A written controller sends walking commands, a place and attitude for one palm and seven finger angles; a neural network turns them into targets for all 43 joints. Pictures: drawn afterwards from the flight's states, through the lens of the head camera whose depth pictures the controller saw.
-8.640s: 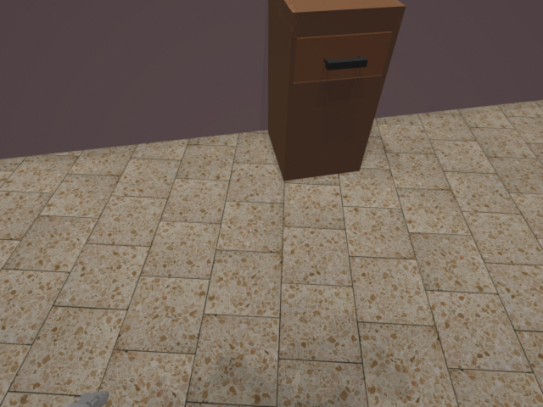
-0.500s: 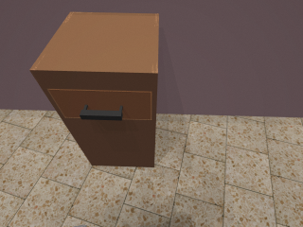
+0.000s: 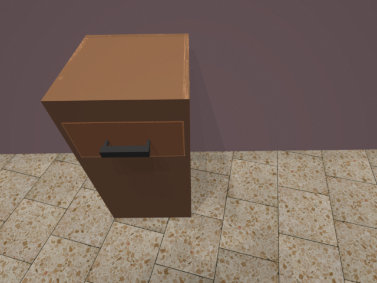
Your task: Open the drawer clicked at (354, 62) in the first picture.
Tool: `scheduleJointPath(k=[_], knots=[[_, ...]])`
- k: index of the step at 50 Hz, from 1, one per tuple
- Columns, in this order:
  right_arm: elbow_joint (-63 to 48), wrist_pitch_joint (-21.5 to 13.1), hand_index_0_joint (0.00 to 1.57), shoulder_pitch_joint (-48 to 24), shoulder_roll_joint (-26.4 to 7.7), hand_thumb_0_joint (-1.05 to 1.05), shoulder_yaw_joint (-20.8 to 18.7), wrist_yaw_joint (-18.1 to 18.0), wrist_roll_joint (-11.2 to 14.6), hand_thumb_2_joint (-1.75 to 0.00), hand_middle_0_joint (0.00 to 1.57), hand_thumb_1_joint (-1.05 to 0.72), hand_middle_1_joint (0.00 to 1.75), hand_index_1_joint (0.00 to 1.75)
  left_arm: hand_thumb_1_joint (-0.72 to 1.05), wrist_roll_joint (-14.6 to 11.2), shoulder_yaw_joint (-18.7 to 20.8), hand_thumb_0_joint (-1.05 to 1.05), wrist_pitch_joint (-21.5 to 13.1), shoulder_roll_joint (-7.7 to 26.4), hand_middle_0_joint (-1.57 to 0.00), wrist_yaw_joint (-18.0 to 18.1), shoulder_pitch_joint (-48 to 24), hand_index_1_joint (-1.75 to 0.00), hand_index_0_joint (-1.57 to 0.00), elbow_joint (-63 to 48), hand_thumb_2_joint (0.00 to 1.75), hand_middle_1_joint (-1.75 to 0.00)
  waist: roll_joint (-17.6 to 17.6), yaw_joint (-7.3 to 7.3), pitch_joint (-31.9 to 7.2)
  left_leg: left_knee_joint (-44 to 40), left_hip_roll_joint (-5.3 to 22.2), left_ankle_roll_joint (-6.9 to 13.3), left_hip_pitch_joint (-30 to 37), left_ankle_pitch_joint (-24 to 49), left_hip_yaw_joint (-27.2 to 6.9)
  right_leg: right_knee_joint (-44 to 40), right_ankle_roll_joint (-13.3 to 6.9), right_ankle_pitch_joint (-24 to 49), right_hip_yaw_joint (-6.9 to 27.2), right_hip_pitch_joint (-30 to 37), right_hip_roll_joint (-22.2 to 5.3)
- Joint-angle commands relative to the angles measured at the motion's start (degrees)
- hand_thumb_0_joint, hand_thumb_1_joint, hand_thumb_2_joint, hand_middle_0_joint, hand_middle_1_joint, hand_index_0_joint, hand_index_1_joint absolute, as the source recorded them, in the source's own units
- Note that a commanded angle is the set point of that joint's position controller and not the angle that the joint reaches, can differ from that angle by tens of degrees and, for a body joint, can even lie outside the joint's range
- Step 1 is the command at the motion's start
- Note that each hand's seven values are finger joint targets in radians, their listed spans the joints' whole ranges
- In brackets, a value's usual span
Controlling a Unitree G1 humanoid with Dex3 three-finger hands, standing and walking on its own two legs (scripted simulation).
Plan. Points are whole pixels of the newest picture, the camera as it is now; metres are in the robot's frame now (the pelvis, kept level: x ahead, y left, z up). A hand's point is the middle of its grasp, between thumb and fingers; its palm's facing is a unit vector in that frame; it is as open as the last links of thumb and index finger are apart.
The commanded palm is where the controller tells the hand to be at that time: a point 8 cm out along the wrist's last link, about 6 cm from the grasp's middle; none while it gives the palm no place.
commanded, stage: come to a stop and stand still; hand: left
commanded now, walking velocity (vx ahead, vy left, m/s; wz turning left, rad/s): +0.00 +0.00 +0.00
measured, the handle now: (126, 146) +0.55 +0.26 -0.12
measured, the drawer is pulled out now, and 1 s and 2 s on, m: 0.00 0.00 0.00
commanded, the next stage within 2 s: look again from close up in 0.22 s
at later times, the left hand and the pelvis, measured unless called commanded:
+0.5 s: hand out of the picture +0.00 +0.18 -0.18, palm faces +0.01 -0.98 -0.19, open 7.3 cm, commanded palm none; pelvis +0.00 +0.01 -0.01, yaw +0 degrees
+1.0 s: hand out of the picture +0.08 +0.23 -0.14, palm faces -0.08 -0.92 -0.39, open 7.4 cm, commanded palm +0.11 +0.27 -0.06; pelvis +0.01 +0.04 -0.01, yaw -1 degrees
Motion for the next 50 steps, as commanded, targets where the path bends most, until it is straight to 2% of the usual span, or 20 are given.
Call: scheduleJointPath(k=[1, 5, 15, 16, 17, 18, 19, 20, 22, 24, 27, 33, 37, 44, 45, 46, 47, 48, 49, 50], knots=[[-0.7, -0.7, 0.20, 3.9, -3.7, 0.00, -0.4, -0.1, -0.3, -0.90, 0.20, -0.90, 0.30, 0.30, 0.90, -0.1, 0.9, 0.00, -1.1, 6.6, -0.20, 0.4, 2.0, -0.30, -0.20, -2.0, 0.90, -0.30, -1.9, -0.50, 3.9, -3.3, 3.4, 1.7, -0.5, 2.2, -4.0, -8.5, -0.5, 0.9, 7.2, -5.7, -5.9], [-0.1, -0.7, 0.20, 5.6, -3.0, 0.00, -0.3, -0.2, -0.4, -0.90, 0.20, -0.90, 0.30, 0.30, 0.90, -0.2, 1.1, 0.00, -1.0, 6.2, -0.20, 0.4, 2.5, -0.30, -0.20, -1.9, 0.90, -0.30, -1.2, -0.37, 4.0, -3.4, 3.2, 1.7, -1.5, 1.2, -3.9, -8.8, -0.5, -0.8, 7.1, -5.3, -5.7], [0.7, -1.2, 0.20, 7.9, -2.1, 0.00, -0.3, -0.5, -0.3, -0.90, 0.20, -0.90, 0.30, 0.30, 0.90, -0.2, 1.1, 0.00, -1.4, 5.3, -0.20, 0.5, 3.4, -0.30, -0.20, -1.8, 0.90, -0.30, -1.1, -0.37, 2.9, -3.0, 3.9, 1.6, -1.4, 4.8, -4.0, -7.2, -0.8, 5.0, 5.9, -3.3, -5.5], [-3.7, -2.3, 0.20, -0.8, -4.0, 0.00, -0.5, 0.3, -0.1, -0.90, 0.20, -0.90, 0.30, 0.30, 0.90, 0.8, 1.1, 0.00, -3.4, 7.7, -0.20, 2.8, 8.6, -0.30, -0.20, -0.3, 0.90, -0.30, -5.1, 3.18, 4.7, 12.3, 3.6, -0.3, -9.1, 1.3, -0.6, -5.3, 2.4, 37.3, 10.8, -1.7, -10.6], [-6.0, -1.5, 0.20, 4.5, -1.1, 0.00, -0.4, 0.5, -0.1, -0.90, 0.20, -0.90, 0.30, 0.30, 0.90, 0.8, 1.5, 0.00, -4.0, 10.1, -0.20, 2.3, 6.5, -0.30, -0.20, -3.2, 0.90, -0.30, -6.3, -1.19, -1.5, 13.6, 1.7, 1.1, -9.0, -9.7, -3.3, -5.4, -1.0, 31.1, 13.0, 1.3, -14.0], [-5.7, -0.7, 0.20, 4.7, -1.0, 0.00, -0.4, 1.0, -0.2, -0.90, 0.20, -0.90, 0.30, 0.30, 0.90, 0.7, 1.4, 0.00, -4.3, 10.5, -0.20, 1.9, 4.0, -0.30, -0.20, -4.3, 0.90, -0.30, -6.0, -1.10, -2.9, 14.6, 1.8, 1.4, -7.5, -9.8, -2.5, -6.3, -3.6, 21.6, 12.6, -0.2, -13.6], [-6.0, -0.8, 0.20, 6.9, -1.1, 0.00, -0.4, 1.0, -0.3, -0.90, 0.20, -0.90, 0.30, 0.30, 0.90, 0.6, 1.4, 0.00, -4.2, 9.6, -0.20, 1.6, 1.6, -0.30, -0.20, -5.6, 0.90, -0.30, -6.1, -2.59, -4.0, 12.6, 1.0, 1.7, -5.3, -7.5, -2.4, -5.8, -4.8, 12.2, 10.8, -2.4, -11.7], [-5.4, -1.2, 0.20, 7.7, -1.1, 0.00, -0.3, 1.1, -0.5, -0.90, 0.20, -0.90, 0.30, 0.30, 0.90, 0.5, 1.3, 0.00, -4.1, 8.8, -0.20, 1.4, 0.7, -0.30, -0.20, -6.1, 0.90, -0.30, -4.7, -2.98, -2.5, 9.4, 0.6, 1.5, -3.5, -3.5, -2.1, -5.0, -4.6, 9.2, 9.3, -4.8, -10.2], [-5.2, -2.2, 0.20, 9.0, -2.6, 0.00, 0.0, 0.8, -0.7, -0.90, 0.20, -0.90, 0.30, 0.30, 0.90, 0.1, 0.9, 0.00, -3.7, 6.9, -0.20, 1.2, 1.4, -0.30, -0.20, -6.2, 0.90, -0.30, 0.0, -2.24, -0.6, 4.5, 3.1, 2.6, -3.7, 5.0, -5.0, -1.0, -2.8, 7.8, 6.7, -5.3, -5.9], [-5.4, -2.6, 0.20, 7.6, -3.4, 0.00, 0.2, 0.5, -0.8, -0.90, 0.20, -0.90, 0.30, 0.30, 0.90, 0.2, 0.7, 0.00, -3.0, 6.5, -0.20, 1.0, 2.7, -0.30, -0.20, -5.7, 0.90, -0.30, 4.1, -0.81, 0.2, 3.8, 4.3, 3.4, -5.7, 10.8, -6.3, 1.1, -1.7, 7.9, 4.6, -2.6, -4.4], [-5.7, -2.3, 0.20, 6.2, -4.4, 0.00, 0.3, 0.2, -0.6, -0.90, 0.20, -0.90, 0.30, 0.30, 0.90, 0.1, 0.5, 0.00, -2.3, 6.6, -0.20, 0.8, 3.0, -0.30, -0.20, -5.3, 0.90, -0.30, -0.4, -0.33, 3.0, 1.8, 4.1, 3.6, -7.3, 6.8, -6.6, 0.6, -1.1, 5.7, 4.3, -2.6, -4.4], [-5.4, -2.3, 0.20, 5.4, -5.6, 0.00, 0.4, 0.3, -0.7, -0.90, 0.20, -0.90, 0.30, 0.30, 0.90, 0.4, 0.4, 0.00, -1.5, 7.1, -0.20, 0.5, 2.6, -0.30, -0.20, -5.9, 0.90, -0.30, 0.9, -0.08, 4.6, -2.2, 4.2, 4.2, -8.2, 1.7, -7.9, 0.0, -0.4, 2.4, 3.6, -2.5, -4.2], [-5.1, -2.6, 0.20, 4.9, -6.4, 0.00, 0.3, 0.2, -0.7, -0.90, 0.20, -0.90, 0.30, 0.30, 0.90, 0.3, 0.5, 0.00, -1.6, 7.4, -0.20, 0.4, 2.9, -0.30, -0.20, -5.7, 0.90, -0.30, -0.1, 0.12, 2.0, -1.7, 4.2, 4.3, -5.3, 6.2, -7.3, 0.1, 0.0, 5.6, 3.3, -1.4, -4.7], [-3.8, -2.7, 0.20, 4.9, -6.4, 0.00, 0.3, -0.1, -0.6, -0.90, 0.20, -0.90, 0.30, 0.30, 0.90, 0.3, 0.5, 0.00, -1.5, 7.0, -0.20, 0.4, 3.1, -0.30, -0.20, -4.7, 0.90, -0.30, 0.4, 0.02, 1.2, -1.4, 4.4, 4.4, -2.7, 11.7, -6.6, 0.0, 0.3, 7.7, 3.1, -1.0, -5.0], [-7.8, -2.7, 0.20, -0.5, -8.4, 0.00, -0.2, 0.4, 0.5, -0.90, 0.20, -0.90, 0.30, 0.30, 0.90, 0.8, 0.3, 0.00, -2.3, 8.9, -0.20, 2.7, 6.4, -0.30, -0.20, -3.0, 0.90, -0.30, -2.9, 1.77, 3.7, 8.9, 5.1, 2.4, -6.2, 18.4, -5.0, -1.9, 0.7, 21.3, 6.1, -3.5, -7.7], [-26.1, -10.8, 0.20, 1.5, -15.9, 0.00, -0.8, -1.9, 2.9, -0.90, 0.20, -0.90, 0.30, 0.30, 0.88, 10.9, 2.5, 0.00, -11.1, 29.3, -0.20, 4.0, -39.6, -0.32, -0.20, -91.1, 0.89, -0.32, 13.4, -3.75, -25.7, 2.0, -0.5, 3.1, 10.2, 27.3, -5.0, 6.1, -1.7, 21.3, 5.4, -0.2, -0.5], [-23.9, -16.5, 0.20, -3.1, -10.9, 0.00, -0.6, -4.4, 2.1, -0.90, 0.20, -0.90, 0.30, 0.30, 0.85, 12.3, 3.5, 0.00, -5.9, 24.5, -0.20, 8.4, -12.2, -0.33, -0.20, -74.9, 0.88, -0.33, 18.3, 1.09, -23.4, 1.9, 2.7, 1.3, 14.1, 36.0, -5.3, 11.2, -2.0, 4.4, -0.1, -7.4, -0.1], [-22.5, -18.3, 0.20, -3.8, -8.7, 0.00, -1.8, -4.3, 3.2, -0.90, 0.20, -0.90, 0.30, 0.30, 0.83, 11.9, -2.8, 0.00, 3.1, 11.9, -0.21, 10.9, 2.6, -0.34, -0.21, -68.4, 0.87, -0.34, 13.0, -0.71, -14.2, -1.5, 2.7, -1.1, 4.3, 27.4, -6.0, 14.2, -0.4, -6.2, -2.6, -13.4, 0.4], [-22.2, -18.9, 0.20, -3.1, -8.1, 0.00, -1.4, -4.1, 2.8, -0.90, 0.20, -0.90, 0.30, 0.30, 0.81, 14.8, -7.3, 0.00, 4.0, 5.8, -0.21, 10.9, 4.2, -0.36, -0.21, -67.0, 0.86, -0.36, 8.7, -1.17, -8.0, 0.9, 1.6, 0.1, -0.5, 22.6, -5.1, 11.8, -0.3, -3.8, -1.7, -14.4, 0.3], [-25.4, -18.9, 0.20, -5.7, -10.5, 0.00, -1.8, -3.5, 1.8, -0.90, 0.20, -0.90, 0.30, 0.30, 0.78, 19.7, -4.8, 0.00, 3.3, 11.6, -0.21, 12.3, -1.0, -0.37, -0.21, -71.1, 0.85, -0.37, 7.5, -1.24, -2.6, 3.7, 0.4, 0.8, -5.6, 15.0, -5.9, 8.8, -0.9, -1.4, -1.0, -15.9, 0.3]])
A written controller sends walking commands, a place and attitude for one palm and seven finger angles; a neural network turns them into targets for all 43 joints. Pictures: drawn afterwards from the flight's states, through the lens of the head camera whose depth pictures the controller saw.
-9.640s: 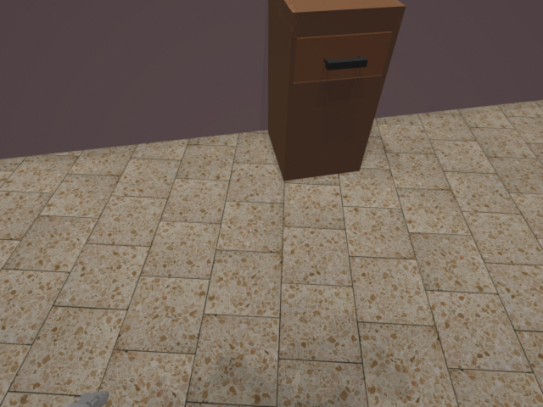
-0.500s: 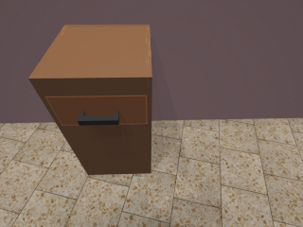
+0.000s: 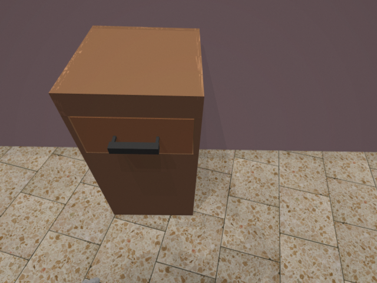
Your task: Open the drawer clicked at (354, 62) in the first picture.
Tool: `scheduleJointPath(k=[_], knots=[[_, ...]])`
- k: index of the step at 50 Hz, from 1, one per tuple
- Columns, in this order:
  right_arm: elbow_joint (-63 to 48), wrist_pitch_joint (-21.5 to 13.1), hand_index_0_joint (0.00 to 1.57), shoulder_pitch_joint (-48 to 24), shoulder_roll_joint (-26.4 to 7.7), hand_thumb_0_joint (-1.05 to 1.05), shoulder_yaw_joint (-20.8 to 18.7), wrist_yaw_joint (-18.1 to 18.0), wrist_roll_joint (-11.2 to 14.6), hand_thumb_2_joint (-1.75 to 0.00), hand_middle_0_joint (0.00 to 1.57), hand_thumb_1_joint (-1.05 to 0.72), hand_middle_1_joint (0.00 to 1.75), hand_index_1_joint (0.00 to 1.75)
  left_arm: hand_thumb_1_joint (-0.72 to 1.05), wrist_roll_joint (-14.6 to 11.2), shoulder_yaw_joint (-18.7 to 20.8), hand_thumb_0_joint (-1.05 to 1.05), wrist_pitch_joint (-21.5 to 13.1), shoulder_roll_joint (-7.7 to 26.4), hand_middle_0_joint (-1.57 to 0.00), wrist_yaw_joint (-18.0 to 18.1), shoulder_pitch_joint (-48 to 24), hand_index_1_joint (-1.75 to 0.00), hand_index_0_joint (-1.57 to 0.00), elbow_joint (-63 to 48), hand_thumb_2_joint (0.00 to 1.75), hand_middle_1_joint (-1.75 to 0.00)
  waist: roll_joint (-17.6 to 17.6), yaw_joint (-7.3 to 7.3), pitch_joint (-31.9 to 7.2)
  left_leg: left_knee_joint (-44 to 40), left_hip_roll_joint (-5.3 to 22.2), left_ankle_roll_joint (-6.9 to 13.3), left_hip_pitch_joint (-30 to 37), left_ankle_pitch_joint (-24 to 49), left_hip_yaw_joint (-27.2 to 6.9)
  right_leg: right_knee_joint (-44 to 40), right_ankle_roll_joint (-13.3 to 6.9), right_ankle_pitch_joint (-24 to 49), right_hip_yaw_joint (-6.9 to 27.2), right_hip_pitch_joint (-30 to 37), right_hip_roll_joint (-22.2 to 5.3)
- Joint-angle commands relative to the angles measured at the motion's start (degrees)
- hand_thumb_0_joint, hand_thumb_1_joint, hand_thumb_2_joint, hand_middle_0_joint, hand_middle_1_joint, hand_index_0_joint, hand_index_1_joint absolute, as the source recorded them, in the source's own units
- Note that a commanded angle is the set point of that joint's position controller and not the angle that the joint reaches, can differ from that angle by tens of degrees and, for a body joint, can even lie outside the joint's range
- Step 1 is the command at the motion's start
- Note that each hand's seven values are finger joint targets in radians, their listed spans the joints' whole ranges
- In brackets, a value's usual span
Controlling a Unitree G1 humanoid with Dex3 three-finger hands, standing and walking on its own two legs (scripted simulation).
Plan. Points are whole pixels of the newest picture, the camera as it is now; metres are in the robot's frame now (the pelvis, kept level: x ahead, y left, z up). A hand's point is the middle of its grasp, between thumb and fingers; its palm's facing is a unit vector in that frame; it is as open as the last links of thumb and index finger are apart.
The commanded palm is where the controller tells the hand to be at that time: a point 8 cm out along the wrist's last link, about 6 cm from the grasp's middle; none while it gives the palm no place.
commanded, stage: raise the hand with hooked fingers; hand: left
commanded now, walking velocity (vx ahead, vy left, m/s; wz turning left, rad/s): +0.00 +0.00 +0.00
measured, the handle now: (135, 143) +0.54 +0.23 -0.11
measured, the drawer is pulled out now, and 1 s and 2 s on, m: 0.00 0.00 0.00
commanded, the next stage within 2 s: move the hooked fingers above the handle in 1.80 s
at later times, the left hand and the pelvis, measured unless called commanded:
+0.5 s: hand (89, 259) +0.17 +0.23 -0.05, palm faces +0.10 -0.04 -0.99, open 9.6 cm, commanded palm +0.16 +0.22 +0.01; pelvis -0.03 -0.05 -0.06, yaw +3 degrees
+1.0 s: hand (90, 209) +0.25 +0.23 +0.02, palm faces +0.10 -0.08 -0.99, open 12.5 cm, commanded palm +0.22 +0.22 +0.08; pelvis -0.01 -0.02 -0.02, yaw +1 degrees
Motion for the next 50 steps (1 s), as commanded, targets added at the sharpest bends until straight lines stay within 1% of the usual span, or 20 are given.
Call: scheduleJointPath(k=[1, 2, 3, 4, 5, 6, 8, 9, 12, 16, 18, 21, 24, 27, 29, 32, 37, 39, 44, 50], knots=[[-16.3, -8.0, 0.20, -10.5, -11.8, 0.00, -3.1, -0.7, -1.8, -0.90, 0.20, -0.90, 0.30, 0.30, 0.76, 17.2, 1.2, 0.00, -2.3, 10.9, -0.21, 8.1, -9.2, -0.39, -0.21, -29.8, 0.84, -0.39, 7.8, -2.86, -5.0, -0.2, 3.4, -2.1, -5.1, 13.0, -7.9, -0.8, -2.3, 3.5, -2.1, -9.8, 3.8], [-18.6, -6.1, 0.20, -11.3, -11.7, 0.00, -3.4, -0.3, -3.0, -0.90, 0.20, -0.90, 0.30, 0.30, 0.74, 23.4, 4.1, 0.00, -2.3, 13.0, -0.21, 9.7, -5.1, -0.40, -0.21, -26.5, 0.83, -0.40, 0.6, -1.65, -6.0, 2.9, 2.6, -1.4, -7.9, 13.9, -7.7, -0.1, -2.8, 4.9, -1.4, -10.3, 4.5], [-21.4, -4.2, 0.20, -12.2, -11.4, 0.00, -4.1, 0.7, -3.5, -0.90, 0.20, -0.90, 0.30, 0.30, 0.71, 28.8, 5.3, 0.00, -2.1, 12.4, -0.21, 10.9, 0.9, -0.42, -0.21, -25.2, 0.82, -0.42, -1.6, 0.99, -9.4, 4.3, 2.0, -1.7, -9.5, 14.8, -6.9, 1.2, -3.1, 3.7, -0.3, -9.3, 5.2], [-23.1, -1.9, 0.20, -13.1, -10.7, 0.00, -4.5, 1.8, -4.1, -0.90, 0.20, -0.90, 0.30, 0.30, 0.69, 34.9, 2.9, 0.00, -2.0, 9.1, -0.22, 12.2, 6.1, -0.43, -0.22, -21.8, 0.81, -0.43, -5.6, 1.97, -8.8, 5.3, 2.1, -2.2, -12.0, 13.0, -6.0, 2.5, -3.2, 0.6, -1.0, -11.8, 5.7], [-25.1, 0.2, 0.20, -14.7, -10.9, 0.00, -4.9, 3.1, -4.6, -0.90, 0.20, -0.90, 0.30, 0.30, 0.67, 39.5, -1.1, 0.00, -2.1, 4.7, -0.22, 13.2, 9.7, -0.45, -0.22, -19.4, 0.80, -0.45, -7.8, 2.61, -4.6, 6.1, 1.9, -2.4, -15.2, 9.8, -5.5, 2.9, -3.5, -1.6, -0.5, -15.0, 6.1], [-26.5, 2.5, 0.20, -15.8, -11.0, 0.00, -5.4, 4.3, -4.9, -0.90, 0.20, -0.90, 0.30, 0.30, 0.64, 43.5, -1.0, 0.00, -2.7, 4.2, -0.22, 13.9, 13.0, -0.47, -0.22, -18.0, 0.79, -0.47, -8.3, 3.82, -3.8, 7.2, 1.7, -2.3, -17.2, 7.7, -4.6, 3.3, -3.8, -1.8, 0.3, -16.1, 6.0], [-29.1, 5.4, 0.20, -17.9, -10.6, 0.00, -5.3, 6.1, -4.6, -0.90, 0.20, -0.90, 0.30, 0.30, 0.60, 48.5, 1.7, 0.00, -5.8, 7.0, -0.22, 15.3, 13.9, -0.50, -0.22, -20.7, 0.77, -0.50, -8.6, 6.06, -7.2, 9.4, 0.9, -2.2, -19.6, 8.7, -4.1, 5.2, -4.5, 4.1, 3.4, -13.6, 5.5], [-30.3, 6.4, 0.20, -19.0, -10.5, 0.00, -4.9, 6.6, -4.5, -0.90, 0.20, -0.90, 0.30, 0.30, 0.57, 50.5, 3.1, 0.00, -7.3, 9.3, -0.22, 16.2, 12.5, -0.51, -0.22, -23.6, 0.76, -0.51, -6.7, 6.69, -9.9, 10.4, 0.5, -2.1, -20.3, 8.4, -3.8, 6.6, -4.4, 5.7, 4.0, -12.9, 4.9], [-32.1, 8.5, 0.20, -19.2, -9.8, 0.00, -4.8, 6.8, -5.4, -0.90, 0.20, -0.90, 0.30, 0.30, 0.50, 54.6, 8.2, 0.00, -10.5, 14.7, -0.23, 19.4, 6.1, -0.55, -0.23, -30.0, 0.73, -0.55, -3.0, 6.15, -15.2, 14.3, -0.3, -1.3, -20.3, 8.2, -3.7, 9.6, -3.9, 8.4, 5.7, -14.7, 4.7], [-32.9, 9.8, 0.20, -19.0, -9.1, 0.00, -5.6, 5.5, -6.5, -0.90, 0.20, -0.90, 0.30, 0.30, 0.41, 54.2, 11.6, 0.00, -12.1, 18.0, -0.24, 25.2, -12.1, -0.62, -0.24, -40.3, 0.69, -0.62, 4.5, 2.06, -22.1, 21.6, -0.8, -0.5, -15.7, 4.9, -4.9, 11.7, -3.3, 2.7, 8.0, -23.8, 3.8], [-31.9, 9.8, 0.20, -19.1, -8.9, 0.00, -5.3, 4.7, -6.8, -0.90, 0.20, -0.90, 0.30, 0.30, 0.36, 53.7, 11.7, 0.00, -13.1, 19.8, -0.24, 26.8, -20.1, -0.64, -0.24, -42.8, 0.67, -0.64, 3.9, -0.38, -21.6, 24.6, -0.9, -0.1, -16.5, 2.3, -5.7, 11.8, -2.9, -0.7, 8.9, -27.2, 3.8], [-31.4, 9.5, 0.20, -19.5, -9.3, 0.00, -5.1, 4.0, -6.4, -0.90, 0.20, -0.90, 0.30, 0.30, 0.29, 52.2, 8.6, 0.00, -11.4, 18.8, -0.24, 26.1, -20.7, -0.69, -0.24, -40.9, 0.64, -0.69, 6.2, -1.22, -22.1, 24.7, -0.9, 0.0, -16.1, 1.3, -4.9, 10.9, -2.7, -0.7, 7.8, -26.5, 3.6], [-31.1, 10.4, 0.20, -20.6, -9.0, 0.00, -4.1, 3.1, -5.5, -0.90, 0.20, -0.90, 0.30, 0.30, 0.22, 50.1, 7.8, 0.00, -5.7, 19.0, -0.25, 22.7, -18.1, -0.74, -0.25, -36.5, 0.61, -0.74, 4.7, -0.40, -21.3, 21.0, -1.1, 0.2, -18.1, 2.6, -4.1, 8.4, -2.0, 4.9, 6.6, -16.9, 3.7], [-30.8, 11.0, 0.20, -21.5, -8.7, 0.00, -3.1, 1.7, -4.3, -0.90, 0.20, -0.90, 0.30, 0.30, 0.15, 47.6, 7.6, 0.00, -0.9, 19.6, -0.25, 17.0, -13.9, -0.78, -0.25, -33.2, 0.58, -0.78, -2.9, 1.17, -19.0, 16.4, -1.0, 0.2, -19.7, 4.6, -3.4, 4.6, -0.9, 12.6, 7.6, -6.7, 3.0], [-30.5, 11.0, 0.20, -21.8, -8.8, 0.00, -2.2, 1.4, -3.9, -0.90, 0.20, -0.90, 0.30, 0.30, 0.11, 46.4, 8.5, 0.00, -0.3, 20.5, -0.26, 13.6, -11.4, -0.81, -0.26, -32.4, 0.56, -0.81, -3.0, 2.46, -18.7, 13.7, -0.9, -0.1, -19.5, 5.7, -3.3, 3.9, -0.6, 17.0, 8.4, -1.9, 2.4], [-29.6, 10.6, 0.20, -20.9, -8.8, 0.00, -2.0, 1.4, -4.1, -0.90, 0.20, -0.90, 0.30, 0.30, 0.04, 46.1, 8.9, 0.00, -2.7, 20.4, -0.26, 10.7, -10.6, -0.86, -0.26, -32.1, 0.53, -0.86, -3.1, 2.76, -14.9, 10.8, -0.5, -0.3, -17.8, 7.1, -3.6, 3.0, -0.4, 18.6, 6.5, -1.5, 2.4], [-28.9, 9.7, 0.20, -19.0, -8.9, 0.00, -3.7, 2.3, -4.7, -0.90, 0.20, -0.90, 0.30, 0.30, -0.08, 47.0, 11.3, 0.00, -8.6, 20.7, -0.27, 12.9, -13.8, -0.93, -0.27, -35.9, 0.48, -0.93, 1.8, 2.91, -17.3, 9.4, -0.5, -0.2, -12.8, 9.9, -3.3, 2.8, -1.2, 18.1, 4.3, -2.2, 2.7], [-28.8, 9.5, 0.20, -18.2, -9.1, 0.00, -4.3, 2.5, -4.7, -0.90, 0.20, -0.90, 0.30, 0.30, -0.13, 47.3, 12.4, 0.00, -9.3, 21.4, -0.27, 15.1, -16.7, -0.96, -0.27, -36.3, 0.46, -0.96, 0.8, 2.51, -18.2, 9.6, -0.6, -0.1, -12.0, 9.9, -3.4, 2.7, -1.3, 16.6, 3.7, -3.1, 2.9], [-28.0, 9.7, 0.20, -18.3, -9.8, 0.00, -5.3, 2.8, -3.9, -0.90, 0.20, -0.90, 0.30, 0.30, -0.24, 47.8, 10.3, 0.00, -6.9, 21.1, -0.28, 16.8, -23.6, -1.03, -0.28, -35.5, 0.41, -1.03, 3.4, 1.90, -19.4, 8.6, -0.3, -0.2, -8.7, 11.4, -3.3, 2.6, -1.5, 15.2, 1.8, -4.3, 3.3], [-27.8, 10.5, 0.20, -19.3, -10.1, 0.00, -4.9, 2.7, -2.8, -0.90, 0.20, -0.90, 0.30, 0.30, -0.38, 47.1, 6.7, 0.00, -2.4, 20.5, -0.29, 12.3, -28.2, -1.12, -0.29, -35.1, 0.35, -1.12, 3.2, 2.26, -17.9, 5.4, 0.5, -0.3, -4.5, 16.6, -3.9, 1.2, -1.7, 16.7, -0.2, -2.3, 3.8]])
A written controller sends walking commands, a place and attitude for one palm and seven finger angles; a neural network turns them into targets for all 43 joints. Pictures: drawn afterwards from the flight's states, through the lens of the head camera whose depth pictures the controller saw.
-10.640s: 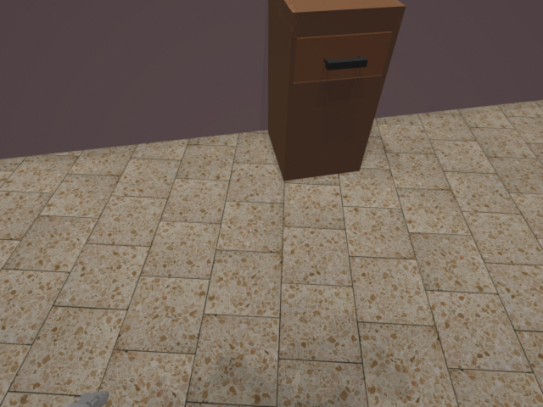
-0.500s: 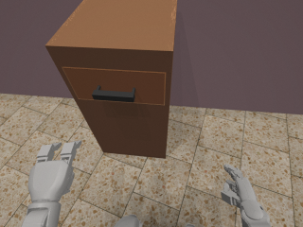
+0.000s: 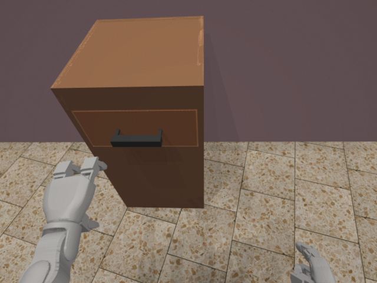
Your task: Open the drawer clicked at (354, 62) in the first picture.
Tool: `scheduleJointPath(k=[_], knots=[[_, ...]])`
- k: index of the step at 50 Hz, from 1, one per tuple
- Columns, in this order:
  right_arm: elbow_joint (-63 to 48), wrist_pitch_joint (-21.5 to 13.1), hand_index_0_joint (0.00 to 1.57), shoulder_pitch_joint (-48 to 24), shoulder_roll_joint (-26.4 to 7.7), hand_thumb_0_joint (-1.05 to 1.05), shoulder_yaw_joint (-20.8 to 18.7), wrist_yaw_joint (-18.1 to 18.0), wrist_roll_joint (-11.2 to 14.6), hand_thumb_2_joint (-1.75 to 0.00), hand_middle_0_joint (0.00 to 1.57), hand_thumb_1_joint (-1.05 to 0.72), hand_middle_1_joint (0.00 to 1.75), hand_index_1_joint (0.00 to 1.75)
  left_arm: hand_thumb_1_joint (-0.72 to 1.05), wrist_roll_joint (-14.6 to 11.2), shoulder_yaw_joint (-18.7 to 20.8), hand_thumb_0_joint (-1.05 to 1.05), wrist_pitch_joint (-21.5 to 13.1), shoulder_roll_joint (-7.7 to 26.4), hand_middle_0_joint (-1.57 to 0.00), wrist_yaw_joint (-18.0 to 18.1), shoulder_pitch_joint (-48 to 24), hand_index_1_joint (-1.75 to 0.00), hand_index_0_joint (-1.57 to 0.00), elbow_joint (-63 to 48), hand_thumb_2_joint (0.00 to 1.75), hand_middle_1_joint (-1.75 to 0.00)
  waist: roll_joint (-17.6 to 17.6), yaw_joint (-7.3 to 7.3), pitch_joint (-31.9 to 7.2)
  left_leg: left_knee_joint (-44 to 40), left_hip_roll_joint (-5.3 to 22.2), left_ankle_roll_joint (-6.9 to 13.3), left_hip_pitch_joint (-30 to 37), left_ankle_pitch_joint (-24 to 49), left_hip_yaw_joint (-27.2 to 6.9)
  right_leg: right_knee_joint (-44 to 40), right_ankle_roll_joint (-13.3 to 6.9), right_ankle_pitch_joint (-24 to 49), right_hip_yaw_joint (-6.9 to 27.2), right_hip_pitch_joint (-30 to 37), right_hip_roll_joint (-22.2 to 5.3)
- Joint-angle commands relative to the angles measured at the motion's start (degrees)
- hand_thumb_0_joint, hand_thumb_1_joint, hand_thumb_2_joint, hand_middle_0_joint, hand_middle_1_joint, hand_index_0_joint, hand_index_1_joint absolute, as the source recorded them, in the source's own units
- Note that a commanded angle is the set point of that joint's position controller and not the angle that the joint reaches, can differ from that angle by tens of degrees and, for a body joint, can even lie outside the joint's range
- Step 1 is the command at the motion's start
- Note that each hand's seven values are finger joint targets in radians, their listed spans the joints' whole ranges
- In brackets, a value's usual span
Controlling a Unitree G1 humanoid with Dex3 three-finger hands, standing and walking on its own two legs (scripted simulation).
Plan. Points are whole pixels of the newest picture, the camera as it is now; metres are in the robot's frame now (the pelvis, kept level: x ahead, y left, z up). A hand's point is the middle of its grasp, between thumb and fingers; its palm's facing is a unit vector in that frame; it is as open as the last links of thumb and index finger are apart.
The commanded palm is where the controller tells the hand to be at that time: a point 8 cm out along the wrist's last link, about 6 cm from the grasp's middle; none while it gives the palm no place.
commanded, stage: raise the hand with hooked fingers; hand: left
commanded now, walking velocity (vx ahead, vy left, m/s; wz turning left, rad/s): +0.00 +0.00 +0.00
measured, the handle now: (137, 136) +0.55 +0.24 -0.09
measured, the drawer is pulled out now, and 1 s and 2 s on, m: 0.00 0.00 0.00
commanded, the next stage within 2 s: move the hooked fingers above the handle in 0.80 s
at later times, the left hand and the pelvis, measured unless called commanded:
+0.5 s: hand (79, 165) +0.31 +0.26 +0.10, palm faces +0.05 -0.08 -1.00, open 13.8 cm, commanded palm +0.28 +0.25 +0.15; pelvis +0.00 +0.01 +0.02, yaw +1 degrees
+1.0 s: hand (91, 170) +0.30 +0.23 +0.09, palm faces +0.03 -0.07 -1.00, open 13.8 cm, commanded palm +0.29 +0.24 +0.14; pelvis -0.01 +0.00 +0.02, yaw +0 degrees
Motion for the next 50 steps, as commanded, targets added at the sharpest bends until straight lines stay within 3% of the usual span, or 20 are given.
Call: scheduleJointPath(k=[1, 3, 6, 11, 15, 20, 24, 31, 37, 45, 50], knots=[[-9.9, -2.5, 0.20, -7.9, -4.3, 0.00, -0.3, -0.1, 0.7, -0.90, 0.20, -0.90, 0.30, 0.30, -0.41, -0.1, 3.9, 0.00, 2.2, 10.5, -0.29, -1.0, -12.2, -1.14, -0.29, -12.0, 0.34, -1.14, -1.4, 0.73, -12.8, -6.6, -1.7, 1.3, 9.2, 20.9, -1.7, -7.0, -1.3, 19.8, 0.8, 9.1, 1.4], [-10.1, -2.2, 0.20, -8.1, -4.3, 0.00, 0.2, -0.1, 0.9, -0.90, 0.20, -0.90, 0.30, 0.30, -0.45, 0.2, 4.2, 0.00, 3.0, 11.5, -0.30, -2.8, -14.4, -1.17, -0.30, -12.1, 0.32, -1.17, 0.4, 1.11, -12.3, -7.9, -1.6, 1.1, 10.6, 22.3, -1.9, -7.8, -1.5, 19.7, 0.7, 10.0, 1.6], [-10.0, -1.6, 0.20, -7.8, -4.0, 0.00, 0.9, 0.0, 1.2, -0.90, 0.20, -0.90, 0.30, 0.30, -0.50, 0.0, 3.3, 0.00, 4.1, 11.2, -0.30, -5.2, -17.0, -1.20, -0.30, -10.0, 0.30, -1.20, -1.6, 1.12, -9.6, -9.8, -1.6, 0.9, 10.9, 21.8, -1.9, -9.4, -1.5, 19.2, 0.3, 11.1, 1.7], [-10.1, -1.0, 0.20, -7.8, -3.8, 0.00, 1.5, -0.3, 1.4, -0.90, 0.20, -0.90, 0.30, 0.30, -0.50, 0.0, 2.5, 0.00, 4.2, 11.9, -0.30, -8.5, -24.0, -1.20, -0.30, -8.9, 0.30, -1.20, -1.2, 0.99, -9.6, -11.6, -1.8, 1.0, 13.0, 21.6, -1.5, -11.5, -1.4, 18.7, 0.1, 12.9, 1.8], [-9.6, -1.1, 0.20, -7.3, -3.8, 0.00, 1.6, -0.4, 1.3, -0.90, 0.20, -0.90, 0.30, 0.30, -0.50, -0.4, 2.6, 0.00, 2.6, 13.2, -0.30, -10.5, -29.6, -1.20, -0.30, -10.0, 0.30, -1.20, -0.2, 0.86, -12.0, -12.1, -1.8, 0.9, 15.4, 24.0, -2.0, -12.3, -1.6, 20.0, -0.1, 14.7, 1.8], [-8.8, -0.9, 0.20, -6.9, -4.1, 0.00, 1.7, -0.4, 1.7, -0.90, 0.20, -0.90, 0.30, 0.30, -0.50, -1.4, 3.1, 0.00, 1.6, 14.7, -0.30, -12.5, -33.8, -1.20, -0.30, -7.6, 0.30, -1.20, -0.8, 0.56, -11.0, -13.3, -1.9, 0.8, 15.3, 23.9, -2.2, -13.6, -1.5, 20.0, -0.2, 15.4, 1.9], [-9.2, -0.6, 0.20, -6.3, -4.4, 0.00, 1.6, 0.2, 2.1, -0.90, 0.20, -0.90, 0.30, 0.30, -0.50, -2.6, 2.5, 0.00, 1.3, 12.8, -0.30, -14.1, -28.2, -1.20, -0.30, -4.8, 0.30, -1.20, -2.0, 1.36, -9.9, -14.1, -1.9, 0.7, 14.0, 23.5, -1.8, -14.1, -1.5, 19.9, -0.4, 16.3, 1.8], [-9.1, -1.1, 0.20, -5.7, -4.7, 0.00, 0.5, 0.6, 1.7, -0.90, 0.20, -0.90, 0.30, 0.30, -0.50, -2.0, 5.5, 0.00, -2.0, 15.1, -0.30, -11.2, -29.2, -1.20, -0.30, -10.4, 0.30, -1.20, -0.5, 1.92, -13.4, -13.4, -1.7, 0.8, 15.5, 26.6, -2.0, -13.3, -1.6, 21.7, 0.0, 16.2, 1.8], [-8.1, -1.4, 0.20, -5.9, -4.8, 0.00, 0.2, 0.4, 2.3, -0.90, 0.20, -0.90, 0.30, 0.30, -0.50, -1.6, 5.1, 0.00, -0.6, 14.7, -0.30, -8.4, -30.1, -1.20, -0.30, -8.2, 0.30, -1.20, -1.0, 1.52, -13.2, -13.5, -2.1, 0.9, 14.5, 23.8, -1.3, -13.5, -1.5, 20.4, 0.3, 15.8, 1.7], [-8.7, -1.5, 0.20, -7.1, -4.7, 0.00, 0.7, -0.1, 2.5, -0.90, 0.20, -0.90, 0.30, 0.30, -0.50, -1.9, 2.7, 0.00, 1.2, 13.5, -0.30, -10.6, -30.1, -1.20, -0.30, -6.9, 0.30, -1.20, -2.8, 1.15, -10.7, -14.1, -2.6, 1.4, 13.5, 19.8, -0.7, -14.7, -1.1, 17.8, 0.7, 15.9, 1.5], [-7.5, -1.7, 0.20, -5.7, -4.6, 0.00, 1.0, -1.0, 2.6, -0.90, 0.20, -0.90, 0.30, 0.30, -0.50, -0.9, 1.4, 0.00, 0.1, 13.1, -0.30, -10.7, -37.5, -1.20, -0.30, 0.6, 0.30, -1.20, -4.8, -0.19, -8.6, -13.3, -2.9, 1.6, 11.5, 15.9, -0.2, -15.0, -0.7, 14.8, 0.9, 12.9, 1.4]])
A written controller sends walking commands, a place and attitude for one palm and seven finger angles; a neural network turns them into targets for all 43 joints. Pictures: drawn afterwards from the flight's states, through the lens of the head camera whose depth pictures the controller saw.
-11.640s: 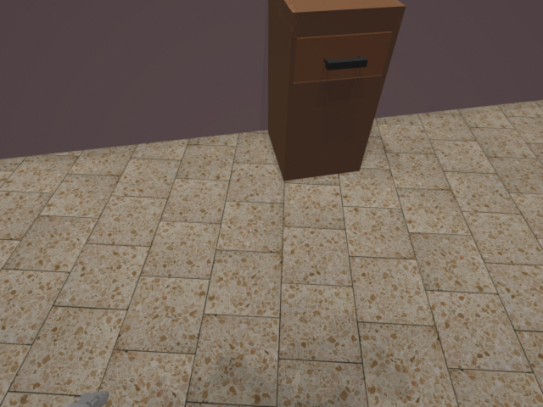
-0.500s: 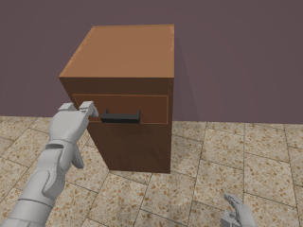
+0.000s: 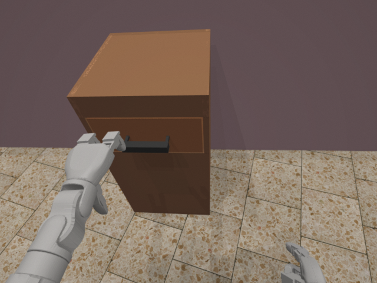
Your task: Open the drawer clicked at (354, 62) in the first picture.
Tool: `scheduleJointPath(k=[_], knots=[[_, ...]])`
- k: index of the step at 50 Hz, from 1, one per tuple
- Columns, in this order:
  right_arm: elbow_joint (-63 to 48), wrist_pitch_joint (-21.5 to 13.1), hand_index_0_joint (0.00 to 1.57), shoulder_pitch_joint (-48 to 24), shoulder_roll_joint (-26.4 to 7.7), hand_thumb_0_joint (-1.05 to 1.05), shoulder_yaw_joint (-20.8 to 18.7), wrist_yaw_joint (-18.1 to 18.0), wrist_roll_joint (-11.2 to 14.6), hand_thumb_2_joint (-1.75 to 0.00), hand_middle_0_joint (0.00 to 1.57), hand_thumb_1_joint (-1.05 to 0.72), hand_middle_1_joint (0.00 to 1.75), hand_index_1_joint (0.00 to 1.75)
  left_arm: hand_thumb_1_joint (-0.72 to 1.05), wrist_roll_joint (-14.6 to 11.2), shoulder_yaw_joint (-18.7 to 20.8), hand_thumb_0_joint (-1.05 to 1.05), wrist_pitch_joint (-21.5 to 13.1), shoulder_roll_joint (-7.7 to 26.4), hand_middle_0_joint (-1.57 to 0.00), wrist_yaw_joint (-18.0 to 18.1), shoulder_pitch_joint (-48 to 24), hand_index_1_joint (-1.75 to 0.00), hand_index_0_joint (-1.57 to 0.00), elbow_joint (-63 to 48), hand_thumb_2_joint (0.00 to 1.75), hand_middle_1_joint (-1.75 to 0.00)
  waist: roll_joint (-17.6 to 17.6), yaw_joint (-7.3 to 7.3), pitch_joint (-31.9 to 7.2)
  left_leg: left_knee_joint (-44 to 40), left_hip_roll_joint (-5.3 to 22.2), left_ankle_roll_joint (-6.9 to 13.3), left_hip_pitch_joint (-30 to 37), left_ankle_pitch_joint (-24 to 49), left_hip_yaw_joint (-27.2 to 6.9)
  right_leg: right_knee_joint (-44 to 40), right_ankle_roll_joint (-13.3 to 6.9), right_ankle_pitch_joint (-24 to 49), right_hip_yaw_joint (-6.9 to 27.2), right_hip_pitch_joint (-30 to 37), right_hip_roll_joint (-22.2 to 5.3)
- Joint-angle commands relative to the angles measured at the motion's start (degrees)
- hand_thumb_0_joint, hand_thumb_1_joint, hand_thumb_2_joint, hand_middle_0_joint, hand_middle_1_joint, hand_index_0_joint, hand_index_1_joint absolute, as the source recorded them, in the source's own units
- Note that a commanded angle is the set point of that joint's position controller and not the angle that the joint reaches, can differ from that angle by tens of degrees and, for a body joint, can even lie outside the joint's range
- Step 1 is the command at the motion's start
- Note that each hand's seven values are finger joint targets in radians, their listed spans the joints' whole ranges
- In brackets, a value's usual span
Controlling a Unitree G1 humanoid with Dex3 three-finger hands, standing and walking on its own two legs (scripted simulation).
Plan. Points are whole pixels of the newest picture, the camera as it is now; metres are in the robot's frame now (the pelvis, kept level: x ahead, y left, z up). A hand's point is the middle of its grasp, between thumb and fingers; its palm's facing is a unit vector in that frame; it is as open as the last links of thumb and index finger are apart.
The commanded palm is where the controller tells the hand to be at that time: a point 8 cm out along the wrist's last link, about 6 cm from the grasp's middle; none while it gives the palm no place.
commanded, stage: move the hooked fingers above the handle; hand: left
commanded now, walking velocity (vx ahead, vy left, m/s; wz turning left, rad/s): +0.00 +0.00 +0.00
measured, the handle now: (146, 142) +0.56 +0.24 -0.11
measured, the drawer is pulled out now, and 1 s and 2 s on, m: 0.00 0.00 0.00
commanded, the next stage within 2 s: none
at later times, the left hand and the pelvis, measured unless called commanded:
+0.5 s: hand (122, 157) +0.39 +0.23 +0.02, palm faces -0.03 -0.04 -1.00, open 13.8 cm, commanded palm +0.37 +0.24 +0.08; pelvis +0.01 +0.00 -0.01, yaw +0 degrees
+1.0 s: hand (131, 148) +0.45 +0.23 -0.02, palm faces -0.05 -0.01 -1.00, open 13.8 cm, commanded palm +0.44 +0.23 +0.03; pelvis +0.00 +0.02 -0.03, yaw -1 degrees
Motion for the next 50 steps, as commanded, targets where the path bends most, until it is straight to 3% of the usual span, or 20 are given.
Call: scheduleJointPath(k=[1, 5, 10, 12, 15, 18, 19, 20, 22, 25, 26, 27, 28, 30, 33, 35, 36, 40, 43, 50], knots=[[-7.3, -2.9, 0.20, -4.7, -6.1, 0.00, -1.9, -1.0, -0.1, -0.90, 0.20, -0.90, 0.30, 0.30, -0.50, 1.2, 6.4, 0.00, -1.7, 12.0, -0.30, 2.4, -23.4, -1.20, -0.30, -5.5, 0.30, -1.20, -5.0, -1.53, -12.1, -1.4, -2.6, 1.8, 1.9, 10.0, 0.3, -4.2, -0.7, 9.8, 1.6, 3.2, 1.5], [-6.6, -3.3, 0.20, -3.0, -5.8, 0.00, -2.3, -1.4, -0.2, -0.90, 0.20, -0.90, 0.30, 0.30, -0.50, 1.9, 6.1, 0.00, -3.5, 11.8, -0.30, 3.8, -28.3, -1.20, -0.30, -0.8, 0.30, -1.20, -3.7, -2.02, -14.7, 0.5, -2.8, 1.9, 1.0, 10.6, 0.3, -2.7, -0.7, 11.3, 1.8, 2.5, 1.4], [-5.6, -3.2, 0.20, -0.6, -6.2, 0.00, -3.1, -1.6, -0.2, -0.90, 0.20, -0.90, 0.30, 0.30, -0.50, 2.8, 7.5, 0.00, -4.5, 13.5, -0.30, 5.2, -33.1, -1.20, -0.30, 7.1, 0.30, -1.20, -5.1, -2.76, -16.8, 2.7, -2.9, 2.1, -1.9, 11.1, 0.5, -0.9, -0.5, 13.5, 2.1, 1.7, 1.4], [-5.7, -3.1, 0.20, 0.4, -6.2, 0.00, -3.4, -1.5, -0.3, -0.90, 0.20, -0.90, 0.30, 0.30, -0.50, 3.0, 6.5, 0.00, -4.8, 12.5, -0.30, 5.5, -33.5, -1.20, -0.30, 8.1, 0.30, -1.20, -3.1, -2.64, -19.3, 3.7, -3.0, 2.1, -2.1, 13.4, 0.5, 0.5, -0.8, 16.5, 2.1, 2.0, 1.5], [-5.7, -2.8, 0.20, 2.0, -6.6, 0.00, -4.0, -1.2, -0.3, -0.90, 0.20, -0.90, 0.30, 0.30, -0.50, 2.7, 7.6, 0.00, -5.3, 13.1, -0.30, 5.9, -32.8, -1.20, -0.30, 11.4, 0.30, -1.20, -4.6, -2.67, -19.7, 4.5, -2.9, 2.2, -4.1, 13.8, 0.5, 1.3, -0.6, 17.9, 2.0, 2.2, 1.5], [-5.1, -2.4, 0.20, 3.7, -7.2, 0.00, -4.5, -1.1, -0.4, -0.90, 0.20, -0.90, 0.30, 0.30, -0.50, 3.3, 8.6, 0.00, -6.1, 14.3, -0.30, 6.6, -35.4, -1.20, -0.30, 13.7, 0.30, -1.20, -5.8, -3.68, -20.9, 5.7, -2.8, 2.3, -5.5, 14.6, 0.4, 2.4, -0.6, 19.3, 2.0, 1.5, 1.7], [-5.3, -2.3, 0.20, 4.2, -7.1, 0.00, -4.7, -1.0, -0.4, -0.90, 0.20, -0.90, 0.30, 0.30, -0.50, 3.4, 8.3, 0.00, -6.5, 13.8, -0.30, 7.1, -35.2, -1.20, -0.30, 13.5, 0.30, -1.20, -4.3, -3.31, -21.8, 5.9, -2.8, 2.3, -5.3, 15.2, 0.5, 2.9, -0.7, 19.7, 2.0, 1.2, 1.7], [-5.1, -2.2, 0.20, 4.7, -7.0, 0.00, -4.9, -0.9, -0.3, -0.90, 0.20, -0.90, 0.30, 0.30, -0.50, 3.5, 7.2, 0.00, -6.7, 12.6, -0.30, 7.5, -35.9, -1.20, -0.30, 14.2, 0.30, -1.20, -3.9, -3.91, -21.5, 6.2, -2.7, 2.4, -5.1, 15.2, 0.5, 3.0, -0.7, 19.6, 1.9, 0.1, 1.7], [-4.5, -2.1, 0.20, 6.0, -7.3, 0.00, -5.4, -0.8, -0.5, -0.90, 0.20, -0.90, 0.30, 0.30, -0.50, 3.7, 9.8, 0.00, -7.4, 15.1, -0.30, 8.6, -36.5, -1.20, -0.30, 15.3, 0.30, -1.20, -4.4, -3.69, -23.0, 6.9, -2.6, 2.4, -5.9, 16.3, 0.5, 3.7, -0.7, 21.2, 2.2, 0.6, 1.8], [-3.9, -1.9, 0.20, 7.4, -7.5, 0.00, -5.9, -0.4, -0.6, -0.90, 0.20, -0.90, 0.30, 0.30, -0.50, 4.0, 10.4, 0.00, -8.0, 15.0, -0.30, 10.3, -37.1, -1.20, -0.30, 16.2, 0.30, -1.20, -4.3, -4.11, -24.8, 7.9, -2.5, 2.4, -6.4, 18.2, 0.6, 4.8, -0.7, 23.4, 1.9, 0.4, 2.0], [-3.7, -1.8, 0.20, 7.6, -7.5, 0.00, -6.0, -0.3, -0.5, -0.90, 0.20, -0.90, 0.30, 0.30, -0.50, 4.4, 10.7, 0.00, -7.7, 15.1, -0.30, 10.9, -36.5, -1.20, -0.30, 18.0, 0.30, -1.20, -3.7, -4.13, -24.1, 8.0, -2.5, 2.3, -7.0, 17.9, 0.6, 5.0, -0.8, 22.7, 1.8, -0.5, 2.1], [-3.3, -1.6, 0.20, 8.0, -7.6, 0.00, -5.9, -0.2, -0.4, -0.90, 0.20, -0.90, 0.30, 0.30, -0.50, 4.5, 8.9, 0.00, -7.4, 13.4, -0.30, 11.3, -38.0, -1.20, -0.30, 19.5, 0.30, -1.20, -4.5, -5.12, -22.8, 8.1, -2.4, 2.4, -7.5, 16.7, 0.5, 4.8, -0.7, 21.3, 1.5, -2.1, 2.2], [-3.0, -1.7, 0.20, 8.4, -7.8, 0.00, -6.1, -0.2, -0.4, -0.90, 0.20, -0.90, 0.30, 0.30, -0.50, 4.6, 9.5, 0.00, -7.5, 14.2, -0.30, 11.7, -39.8, -1.20, -0.30, 20.5, 0.30, -1.20, -4.5, -5.52, -22.7, 8.1, -2.4, 2.4, -8.0, 16.3, 0.5, 4.8, -0.8, 20.3, 1.5, -2.6, 2.3], [-2.6, -1.6, 0.20, 9.2, -7.9, 0.00, -6.2, -0.1, -0.4, -0.90, 0.20, -0.90, 0.30, 0.30, -0.50, 5.3, 9.4, 0.00, -7.1, 14.8, -0.30, 12.6, -41.7, -1.20, -0.30, 22.7, 0.30, -1.20, -4.0, -5.69, -23.9, 8.4, -2.4, 2.5, -8.0, 14.7, 0.6, 4.9, -0.7, 18.5, 1.6, -3.5, 2.4], [-1.8, -1.6, 0.20, 10.6, -8.0, 0.00, -6.5, 0.0, -0.7, -0.90, 0.20, -0.90, 0.30, 0.30, -0.50, 5.9, 7.6, 0.00, -7.4, 13.6, -0.30, 13.4, -46.6, -1.20, -0.30, 24.5, 0.30, -1.20, -2.2, -7.20, -25.0, 9.3, -2.1, 2.4, -7.1, 15.5, 0.0, 5.5, -1.1, 17.6, 1.1, -6.1, 2.7], [-1.4, -1.6, 0.20, 11.6, -8.2, 0.00, -6.5, 0.1, -0.7, -0.90, 0.20, -0.90, 0.30, 0.30, -0.50, 5.9, 7.2, 0.00, -7.5, 13.2, -0.30, 13.8, -48.1, -1.20, -0.30, 27.1, 0.30, -1.20, -2.3, -7.43, -24.3, 9.5, -1.9, 2.4, -7.5, 14.7, -0.3, 5.8, -1.1, 16.1, 0.9, -7.9, 2.8], [-1.3, -1.6, 0.20, 12.1, -8.2, 0.00, -6.6, 0.2, -0.9, -0.90, 0.20, -0.90, 0.30, 0.30, -0.50, 6.1, 7.6, 0.00, -7.8, 13.4, -0.30, 14.1, -48.3, -1.20, -0.30, 27.4, 0.30, -1.20, -2.3, -7.22, -26.2, 9.9, -1.9, 2.4, -7.4, 15.8, -0.3, 6.3, -1.2, 17.0, 0.9, -7.5, 2.9], [-0.7, -1.4, 0.20, 13.5, -8.5, 0.00, -6.4, 0.6, -1.1, -0.90, 0.20, -0.90, 0.30, 0.30, -0.50, 6.9, 6.8, 0.00, -7.2, 12.8, -0.30, 15.3, -51.4, -1.20, -0.30, 32.8, 0.30, -1.20, -3.0, -8.44, -25.0, 10.8, -1.7, 2.4, -9.5, 14.4, -0.4, 6.9, -1.1, 15.5, 0.7, -10.3, 3.1], [-0.7, -1.3, 0.20, 14.3, -8.7, 0.00, -6.2, 0.7, -1.4, -0.90, 0.20, -0.90, 0.30, 0.30, -0.50, 7.4, 9.5, 0.00, -6.5, 15.9, -0.30, 16.1, -52.4, -1.20, -0.30, 36.4, 0.30, -1.20, -3.5, -8.13, -26.1, 11.5, -1.8, 2.4, -11.9, 13.9, -0.3, 7.7, -1.1, 15.3, 0.8, -10.0, 3.0], [0.2, -1.7, 0.20, 17.3, -8.9, 0.00, -6.6, 1.1, -2.0, -0.90, 0.20, -0.90, 0.30, 0.30, -0.50, 8.3, 7.1, 0.00, -6.5, 13.8, -0.30, 17.0, -58.8, -1.20, -0.30, 40.2, 0.30, -1.20, -1.0, -10.63, -29.2, 14.5, -1.2, 2.3, -11.6, 14.8, -1.0, 9.9, -1.1, 14.4, 0.5, -15.5, 3.5]])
